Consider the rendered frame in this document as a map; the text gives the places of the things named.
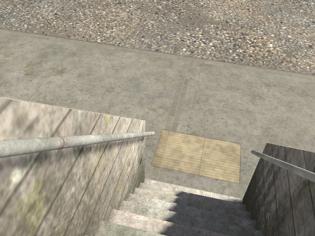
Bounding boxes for stairs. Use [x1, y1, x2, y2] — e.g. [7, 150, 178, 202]
[85, 178, 265, 236]

